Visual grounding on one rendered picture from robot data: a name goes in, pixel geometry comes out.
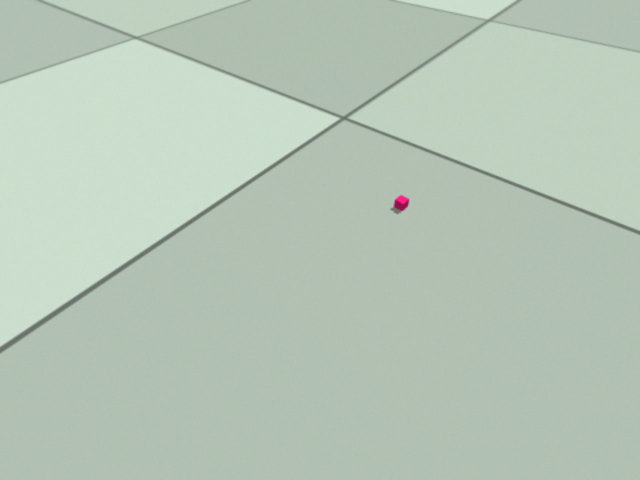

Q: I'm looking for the small box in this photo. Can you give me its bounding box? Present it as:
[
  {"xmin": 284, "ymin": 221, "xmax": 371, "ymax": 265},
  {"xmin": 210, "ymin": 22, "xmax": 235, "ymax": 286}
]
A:
[{"xmin": 394, "ymin": 195, "xmax": 409, "ymax": 211}]

